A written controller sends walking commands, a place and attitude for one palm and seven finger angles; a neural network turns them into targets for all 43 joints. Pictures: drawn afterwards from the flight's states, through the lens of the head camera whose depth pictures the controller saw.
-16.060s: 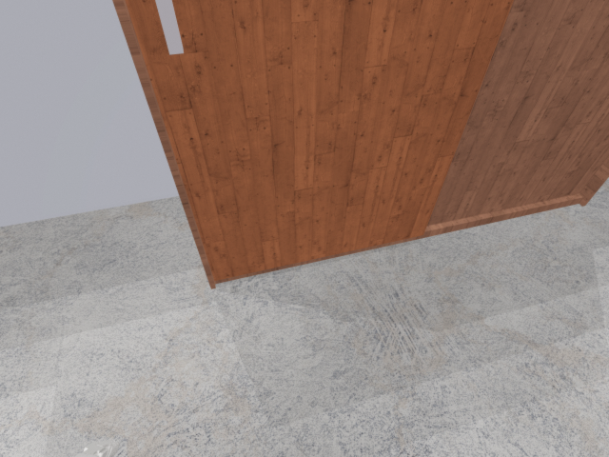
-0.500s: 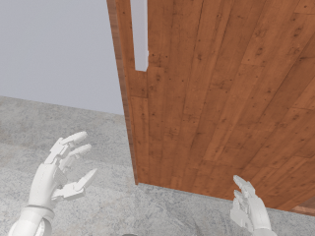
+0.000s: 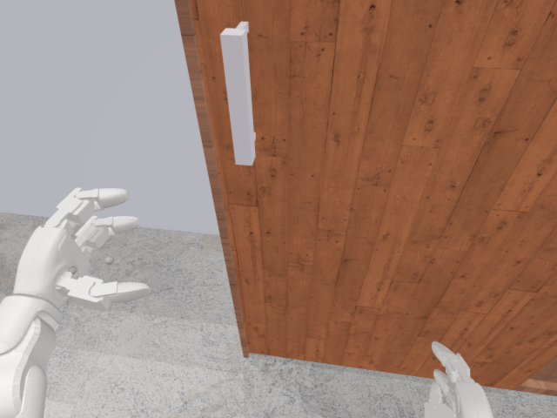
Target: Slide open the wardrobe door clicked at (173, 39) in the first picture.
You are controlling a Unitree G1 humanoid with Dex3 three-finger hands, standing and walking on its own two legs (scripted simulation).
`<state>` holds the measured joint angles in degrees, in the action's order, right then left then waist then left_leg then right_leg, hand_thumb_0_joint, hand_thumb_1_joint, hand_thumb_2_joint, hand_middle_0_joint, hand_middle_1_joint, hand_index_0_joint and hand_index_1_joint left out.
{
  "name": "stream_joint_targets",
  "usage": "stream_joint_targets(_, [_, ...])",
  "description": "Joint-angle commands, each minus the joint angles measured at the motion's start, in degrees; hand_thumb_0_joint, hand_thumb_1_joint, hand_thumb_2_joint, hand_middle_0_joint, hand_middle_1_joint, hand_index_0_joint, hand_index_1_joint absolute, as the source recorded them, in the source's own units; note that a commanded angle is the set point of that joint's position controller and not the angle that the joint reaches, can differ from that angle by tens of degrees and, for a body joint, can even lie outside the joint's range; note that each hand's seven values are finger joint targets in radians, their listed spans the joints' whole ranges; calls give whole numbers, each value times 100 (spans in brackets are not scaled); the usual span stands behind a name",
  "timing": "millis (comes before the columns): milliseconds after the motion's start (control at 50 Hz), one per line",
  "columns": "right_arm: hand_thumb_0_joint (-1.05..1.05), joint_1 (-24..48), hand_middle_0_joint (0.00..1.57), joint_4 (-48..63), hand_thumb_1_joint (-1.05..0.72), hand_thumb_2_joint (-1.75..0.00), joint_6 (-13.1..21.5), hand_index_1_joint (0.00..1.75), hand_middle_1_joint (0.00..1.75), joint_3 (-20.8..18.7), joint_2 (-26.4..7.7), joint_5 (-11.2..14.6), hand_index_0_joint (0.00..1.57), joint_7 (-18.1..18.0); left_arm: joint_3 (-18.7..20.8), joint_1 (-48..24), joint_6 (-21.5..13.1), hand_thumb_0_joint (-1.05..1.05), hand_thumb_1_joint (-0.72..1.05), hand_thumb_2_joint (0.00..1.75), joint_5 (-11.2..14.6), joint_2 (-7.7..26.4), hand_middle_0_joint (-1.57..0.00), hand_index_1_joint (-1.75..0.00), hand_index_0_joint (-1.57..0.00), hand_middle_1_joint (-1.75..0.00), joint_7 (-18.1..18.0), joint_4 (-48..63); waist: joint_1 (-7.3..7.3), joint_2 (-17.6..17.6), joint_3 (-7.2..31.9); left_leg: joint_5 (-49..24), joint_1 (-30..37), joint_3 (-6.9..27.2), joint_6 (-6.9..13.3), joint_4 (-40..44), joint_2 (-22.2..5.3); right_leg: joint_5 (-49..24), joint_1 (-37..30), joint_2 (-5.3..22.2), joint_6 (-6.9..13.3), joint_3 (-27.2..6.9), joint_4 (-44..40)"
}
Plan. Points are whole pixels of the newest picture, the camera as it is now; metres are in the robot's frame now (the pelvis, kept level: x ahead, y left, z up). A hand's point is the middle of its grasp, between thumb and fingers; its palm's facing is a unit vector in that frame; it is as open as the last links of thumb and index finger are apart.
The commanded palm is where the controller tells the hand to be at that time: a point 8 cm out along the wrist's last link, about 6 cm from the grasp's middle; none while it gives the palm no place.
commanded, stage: raise the hand with hooked fingers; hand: left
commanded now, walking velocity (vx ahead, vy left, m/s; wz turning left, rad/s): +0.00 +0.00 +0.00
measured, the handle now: (244, 97) +0.48 +0.11 +0.26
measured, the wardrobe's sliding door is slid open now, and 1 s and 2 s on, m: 0.00 0.00 0.00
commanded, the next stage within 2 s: move the hooked fingers beside the handle in 1.02 s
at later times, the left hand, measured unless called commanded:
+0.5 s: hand (46, 167) +0.27 +0.28 +0.27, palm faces +0.09 -0.99 -0.14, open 14.0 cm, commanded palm +0.23 +0.32 +0.28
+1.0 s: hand (54, 159) +0.28 +0.28 +0.27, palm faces +0.10 -0.99 -0.12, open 14.0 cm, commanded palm +0.24 +0.31 +0.28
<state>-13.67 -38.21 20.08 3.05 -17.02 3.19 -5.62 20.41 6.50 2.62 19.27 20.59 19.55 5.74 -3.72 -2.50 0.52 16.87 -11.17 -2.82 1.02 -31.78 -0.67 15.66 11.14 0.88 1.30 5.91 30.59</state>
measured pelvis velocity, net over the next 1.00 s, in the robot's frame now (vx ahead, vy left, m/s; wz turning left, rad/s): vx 0.00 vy -0.01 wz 0.00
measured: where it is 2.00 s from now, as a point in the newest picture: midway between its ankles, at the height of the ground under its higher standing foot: outside the picture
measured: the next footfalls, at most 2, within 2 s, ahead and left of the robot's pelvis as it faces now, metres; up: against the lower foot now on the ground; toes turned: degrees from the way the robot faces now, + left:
none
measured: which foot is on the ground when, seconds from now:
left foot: down 0.00-1.00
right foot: down 0.00-1.00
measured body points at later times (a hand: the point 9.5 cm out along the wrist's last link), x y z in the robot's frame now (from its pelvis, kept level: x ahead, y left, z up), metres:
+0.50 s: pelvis +0.00 +0.00 +0.01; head -0.05 -0.04 +0.46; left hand +0.25 +0.33 +0.28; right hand +0.22 -0.20 -0.05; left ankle +0.01 +0.11 -0.73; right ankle +0.01 -0.10 -0.73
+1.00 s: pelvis +0.00 -0.01 +0.01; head -0.04 -0.03 +0.45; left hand +0.27 +0.33 +0.28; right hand +0.22 -0.22 -0.05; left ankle +0.01 +0.11 -0.73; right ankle +0.01 -0.10 -0.73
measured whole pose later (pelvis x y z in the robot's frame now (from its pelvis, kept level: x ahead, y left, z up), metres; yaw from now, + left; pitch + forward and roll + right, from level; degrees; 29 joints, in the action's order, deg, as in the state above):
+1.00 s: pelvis +0.00 -0.01 +0.01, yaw +0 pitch -6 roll +0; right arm -9.1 -36.7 10.5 6.1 -17.0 5.6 -4.5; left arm 28.2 -20.3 26.1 17.1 32.8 25.8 -5.1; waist -4.8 -3.9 1.0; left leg 13.3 -6.1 -2.5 0.7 -25.0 -0.4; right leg 13.0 6.5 0.7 1.7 6.1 25.0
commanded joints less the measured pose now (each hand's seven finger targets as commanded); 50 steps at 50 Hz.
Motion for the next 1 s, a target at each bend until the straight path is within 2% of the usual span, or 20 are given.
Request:
stream_joint_targets(0, [0,943,20,970,-90,-90,288,30,30,-51,-488,35,20,-45,710,-1831,-45,0,-38,35,137,1417,-29,-112,-29,-112,68,1158,-81,-373,578,-901,347,456,-6,811,16,-931,-261,-60,6,-270,-625])
stream_joint_targets(20, [0,981,20,969,-90,-90,235,30,30,-44,-494,42,20,-47,797,-1887,77,0,-41,34,151,1499,-29,-114,-29,-114,104,1041,-104,-115,553,-933,359,444,20,808,15,-970,-319,-67,-9,-311,-705])
stream_joint_targets(60, [0,1067,20,977,-90,-90,132,30,30,4,-480,82,20,-44,730,-2303,314,0,-45,32,129,1518,-30,-117,-30,-117,176,969,-63,-174,403,-821,379,468,12,934,13,-846,-281,-65,0,-280,-783])
stream_joint_targets(120, [0,1206,20,1039,-90,-90,2,30,30,54,-452,102,20,-42,808,-2749,624,0,-50,30,72,1738,-30,-120,-30,-120,240,1014,-104,-477,569,-921,606,450,22,967,44,-932,-372,-67,25,-344,-864])
stream_joint_targets(180, [0,1259,20,1056,-90,-90,-148,30,30,96,-438,121,20,-35,890,-3141,910,0,-50,30,47,1911,-30,-120,-30,-120,302,871,-77,-271,688,-994,692,496,19,1053,55,-1011,-444,-73,28,-280,-918])
stream_joint_targets(220, [0,1338,20,1051,-90,-90,-238,30,30,120,-450,117,20,-16,1066,-3254,1070,0,-50,30,53,2138,-30,-120,-30,-120,368,721,-130,-144,710,-1150,738,489,43,1040,58,-1162,-528,-78,35,-301,-967])
stream_joint_targets(360, [0,1523,20,1076,-90,-90,-470,30,30,170,-486,180,20,27,1077,-4335,1558,0,-50,30,-22,2536,-30,-120,-30,-120,588,306,-87,-312,804,-1051,860,524,51,1130,94,-980,-450,-26,56,-306,-1083])
stream_joint_targets(400, [0,1536,20,1073,-90,-90,-501,30,30,162,-517,203,20,30,1093,-4567,1663,0,-50,30,-38,2648,-30,-120,-30,-120,642,92,-70,-152,796,-981,863,545,74,1138,98,-869,-393,-28,44,-303,-1106])
stream_joint_targets(420, [0,1577,20,1084,-90,-90,-510,30,30,172,-517,193,20,44,1184,-4509,1721,0,-50,30,-25,2763,-30,-120,-30,-120,676,-61,-127,-8,764,-1021,796,542,95,1101,107,-904,-423,-15,37,-361,-1146])
stream_joint_targets(460, [0,1587,20,1089,-90,-90,-531,30,30,149,-575,206,20,65,1306,-4876,1795,0,-50,30,-48,3024,-30,-120,-30,-120,735,-17,-133,-204,1001,-1106,870,563,92,1109,128,-993,-509,20,60,-357,-1102])
stream_joint_targets(500, [0,1624,20,1117,-90,-90,-557,30,30,150,-576,232,20,83,1299,-5138,1860,0,-50,30,-87,3123,-30,-120,-30,-120,773,-69,-127,-365,1029,-1135,918,549,91,1114,129,-985,-477,24,69,-344,-1092])
stream_joint_targets(560, [0,1533,20,1091,-90,-90,-617,30,30,116,-645,268,20,137,1079,-4580,2025,0,-50,30,-23,2757,-30,-120,-30,-120,906,-767,-107,129,763,-1023,689,547,100,1079,115,-923,-334,35,25,-360,-1084])
stream_joint_targets(580, [0,1544,20,1101,-90,-90,-634,30,30,105,-662,284,20,149,1022,-4510,2065,0,-50,30,-14,2707,-30,-120,-30,-120,954,-856,-94,169,692,-929,652,527,108,1065,112,-836,-228,43,8,-385,-1089])
stream_joint_targets(620, [0,1581,20,1175,-90,-90,-659,30,30,87,-664,300,20,192,1007,-4388,2093,0,-50,30,-32,2706,-30,-120,-30,-120,981,-758,-140,161,703,-963,616,515,103,1016,95,-810,-211,51,-1,-420,-1066])
stream_joint_targets(660, [0,1616,20,1256,-90,-90,-662,30,30,53,-690,283,20,191,1245,-4637,2018,0,-50,30,-8,2984,-30,-120,-30,-120,911,-210,-152,9,1031,-1020,728,533,107,978,119,-828,-333,66,29,-427,-1006])
stream_joint_targets(740, [0,1624,20,1285,-90,-90,-642,30,30,66,-638,236,20,145,1518,-4855,1818,0,-50,30,24,3203,-30,-120,-30,-120,677,421,-153,-236,1188,-1157,892,481,123,952,104,-906,-431,42,38,-446,-1038])
stream_joint_targets(800, [0,1587,20,1214,-90,-90,-595,30,30,69,-625,228,20,92,1510,-4814,1824,0,-50,30,-17,3126,-30,-120,-30,-120,566,170,-147,-429,913,-909,806,482,106,1028,97,-624,-292,43,43,-417,-1084])
stream_joint_targets(820, [0,1595,20,1183,-90,-90,-599,30,30,62,-622,228,20,100,1507,-4702,1841,0,-50,30,-36,3110,-30,-120,-30,-120,544,130,-170,-287,857,-985,788,472,120,994,82,-675,-319,49,26,-474,-1113])
stream_joint_targets(880, [0,1578,20,1136,-90,-90,-588,30,30,72,-622,254,20,70,1251,-4874,1950,0,-50,30,-106,2950,-30,-120,-30,-120,575,-49,-78,-378,769,-878,780,455,119,1021,83,-643,-220,63,4,-472,-1108])
stream_joint_targets(980, [0,1558,20,1178,-90,-90,-588,30,30,77,-636,250,20,68,1241,-4790,1975,0,-50,30,-50,2951,-30,-120,-30,-120,710,14,-75,-243,1052,-1089,878,485,123,962,90,-955,-353,59,-1,-453,-1015])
